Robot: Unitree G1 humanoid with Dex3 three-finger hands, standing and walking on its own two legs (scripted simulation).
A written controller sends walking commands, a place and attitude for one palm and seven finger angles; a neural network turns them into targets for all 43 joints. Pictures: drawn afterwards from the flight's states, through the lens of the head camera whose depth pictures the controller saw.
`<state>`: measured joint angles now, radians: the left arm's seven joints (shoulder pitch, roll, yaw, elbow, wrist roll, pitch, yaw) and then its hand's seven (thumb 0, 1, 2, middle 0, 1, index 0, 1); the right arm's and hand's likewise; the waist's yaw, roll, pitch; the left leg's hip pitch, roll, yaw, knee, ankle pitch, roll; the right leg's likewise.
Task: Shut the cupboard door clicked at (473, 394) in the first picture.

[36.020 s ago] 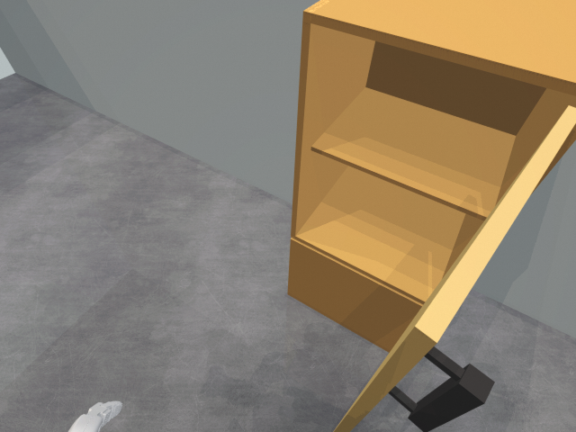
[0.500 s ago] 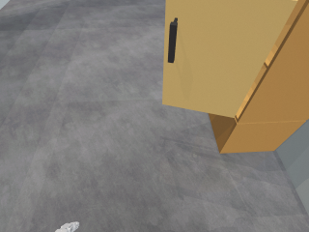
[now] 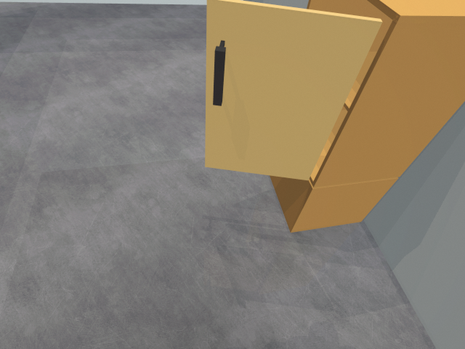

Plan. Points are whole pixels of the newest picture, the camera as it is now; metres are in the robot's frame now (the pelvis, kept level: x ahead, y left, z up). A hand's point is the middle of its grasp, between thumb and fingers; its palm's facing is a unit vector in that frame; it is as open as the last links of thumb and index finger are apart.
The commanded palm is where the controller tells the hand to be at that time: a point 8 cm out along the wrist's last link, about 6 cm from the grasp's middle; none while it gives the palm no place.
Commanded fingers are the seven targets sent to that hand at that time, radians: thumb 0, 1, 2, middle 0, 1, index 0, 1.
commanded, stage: take the last steps up to it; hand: left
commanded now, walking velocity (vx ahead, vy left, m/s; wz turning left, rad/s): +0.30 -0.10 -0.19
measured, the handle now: (219, 73) +0.76 +0.09 +0.06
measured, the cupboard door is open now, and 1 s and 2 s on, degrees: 73 73 73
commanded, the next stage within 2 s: come to a stop and stand still in 0.88 s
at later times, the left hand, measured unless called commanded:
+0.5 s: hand out of the picture +0.10 +0.12 -0.16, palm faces -0.03 -0.99 -0.17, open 7.4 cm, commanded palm none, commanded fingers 0.00 0.90 0.90 -0.20 -0.30 -0.20 -0.30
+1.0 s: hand (181, 255) +0.33 +0.13 -0.16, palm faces -0.06 -0.98 -0.21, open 7.4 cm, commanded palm none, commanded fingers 0.00 0.90 0.90 -0.20 -0.30 -0.20 -0.30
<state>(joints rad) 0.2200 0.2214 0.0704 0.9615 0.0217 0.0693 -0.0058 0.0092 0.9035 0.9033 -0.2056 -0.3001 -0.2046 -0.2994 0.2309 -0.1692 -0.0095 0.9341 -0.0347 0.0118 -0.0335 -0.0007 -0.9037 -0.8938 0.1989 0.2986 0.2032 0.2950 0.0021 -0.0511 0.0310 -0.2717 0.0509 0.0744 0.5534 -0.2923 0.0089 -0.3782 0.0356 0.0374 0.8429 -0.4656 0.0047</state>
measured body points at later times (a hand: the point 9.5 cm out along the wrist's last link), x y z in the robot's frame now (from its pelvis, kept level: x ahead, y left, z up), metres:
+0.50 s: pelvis +0.09 -0.05 +0.01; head +0.10 -0.06 +0.46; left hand +0.11 +0.17 -0.15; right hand +0.08 -0.30 -0.14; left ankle +0.13 +0.07 -0.68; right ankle +0.02 -0.14 -0.73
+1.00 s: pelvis +0.25 -0.06 +0.01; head +0.28 -0.06 +0.46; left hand +0.34 +0.18 -0.14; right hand +0.23 -0.28 -0.15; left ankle +0.25 +0.05 -0.73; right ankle +0.29 -0.19 -0.71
